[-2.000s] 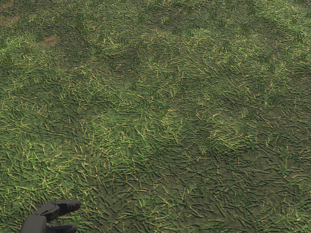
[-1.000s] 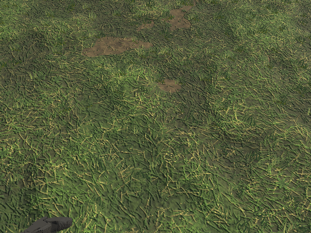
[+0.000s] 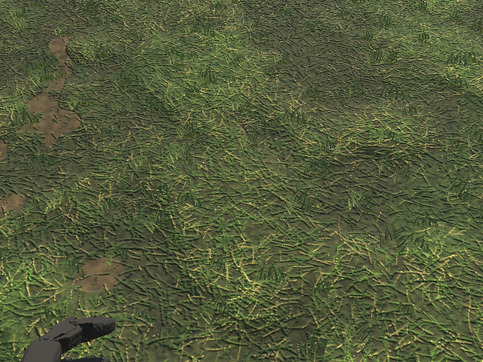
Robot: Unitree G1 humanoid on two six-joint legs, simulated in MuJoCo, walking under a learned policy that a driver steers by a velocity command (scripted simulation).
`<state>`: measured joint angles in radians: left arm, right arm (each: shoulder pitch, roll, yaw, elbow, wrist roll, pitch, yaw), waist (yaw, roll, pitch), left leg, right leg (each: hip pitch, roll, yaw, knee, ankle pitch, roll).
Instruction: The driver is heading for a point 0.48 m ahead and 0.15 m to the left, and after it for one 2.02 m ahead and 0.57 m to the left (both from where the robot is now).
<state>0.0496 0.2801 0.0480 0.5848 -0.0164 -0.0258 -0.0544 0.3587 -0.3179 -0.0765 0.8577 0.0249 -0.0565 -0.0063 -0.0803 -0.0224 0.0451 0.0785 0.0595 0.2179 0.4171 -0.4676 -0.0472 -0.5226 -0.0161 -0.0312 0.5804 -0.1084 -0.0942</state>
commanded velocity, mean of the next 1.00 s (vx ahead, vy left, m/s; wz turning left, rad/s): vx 0.50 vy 0.00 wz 0.38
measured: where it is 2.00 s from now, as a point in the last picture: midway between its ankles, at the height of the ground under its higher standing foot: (136, 198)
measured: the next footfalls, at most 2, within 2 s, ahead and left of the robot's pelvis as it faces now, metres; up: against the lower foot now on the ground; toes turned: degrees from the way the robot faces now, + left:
left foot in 0.54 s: +0.44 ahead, +0.16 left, +0.00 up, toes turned +15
right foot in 1.02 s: +0.78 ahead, +0.08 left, +0.00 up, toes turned +33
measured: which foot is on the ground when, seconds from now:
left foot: down 0.00-0.00, up 0.02-0.52, down 0.54-1.00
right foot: down 0.00-0.56, up 0.58-1.00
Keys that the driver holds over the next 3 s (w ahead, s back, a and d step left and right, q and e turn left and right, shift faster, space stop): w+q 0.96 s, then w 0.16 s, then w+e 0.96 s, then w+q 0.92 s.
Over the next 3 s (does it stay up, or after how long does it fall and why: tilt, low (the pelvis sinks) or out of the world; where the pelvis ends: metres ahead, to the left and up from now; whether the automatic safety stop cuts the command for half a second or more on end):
stays up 1.62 0.39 0.01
